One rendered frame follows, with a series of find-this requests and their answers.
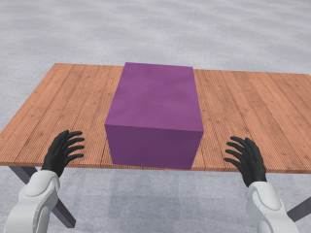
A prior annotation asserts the left robot forearm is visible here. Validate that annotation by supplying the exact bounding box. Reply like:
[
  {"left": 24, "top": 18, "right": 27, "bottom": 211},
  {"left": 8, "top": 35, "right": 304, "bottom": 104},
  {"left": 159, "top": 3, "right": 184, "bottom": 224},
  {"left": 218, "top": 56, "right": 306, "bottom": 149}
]
[{"left": 3, "top": 170, "right": 60, "bottom": 233}]

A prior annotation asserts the carton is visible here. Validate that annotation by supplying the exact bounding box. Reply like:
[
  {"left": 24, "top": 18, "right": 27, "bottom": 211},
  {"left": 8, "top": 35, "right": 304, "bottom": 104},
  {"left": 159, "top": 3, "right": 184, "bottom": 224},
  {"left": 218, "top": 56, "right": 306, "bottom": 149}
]
[{"left": 104, "top": 62, "right": 204, "bottom": 170}]

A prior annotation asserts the right robot hand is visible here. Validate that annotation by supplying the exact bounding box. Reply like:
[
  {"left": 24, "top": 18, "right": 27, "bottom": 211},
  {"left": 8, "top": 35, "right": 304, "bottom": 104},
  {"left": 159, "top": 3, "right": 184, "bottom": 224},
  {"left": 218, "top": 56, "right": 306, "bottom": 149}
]
[{"left": 224, "top": 136, "right": 267, "bottom": 187}]

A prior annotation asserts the left robot hand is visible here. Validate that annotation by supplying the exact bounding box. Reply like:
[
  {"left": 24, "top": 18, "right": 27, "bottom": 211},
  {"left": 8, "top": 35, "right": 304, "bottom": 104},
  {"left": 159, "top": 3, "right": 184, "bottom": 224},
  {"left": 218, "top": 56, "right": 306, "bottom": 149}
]
[{"left": 41, "top": 129, "right": 85, "bottom": 178}]

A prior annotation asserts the right robot forearm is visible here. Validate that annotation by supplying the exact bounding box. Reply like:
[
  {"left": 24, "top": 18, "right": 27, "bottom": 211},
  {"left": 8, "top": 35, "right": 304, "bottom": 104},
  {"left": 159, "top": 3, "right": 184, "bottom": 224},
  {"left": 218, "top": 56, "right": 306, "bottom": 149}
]
[{"left": 245, "top": 182, "right": 300, "bottom": 233}]

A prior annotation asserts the table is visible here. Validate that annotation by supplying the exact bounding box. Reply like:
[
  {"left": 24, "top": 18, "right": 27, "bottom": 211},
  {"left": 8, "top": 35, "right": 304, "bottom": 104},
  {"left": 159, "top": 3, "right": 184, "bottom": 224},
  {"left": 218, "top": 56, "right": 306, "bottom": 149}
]
[{"left": 0, "top": 63, "right": 311, "bottom": 228}]

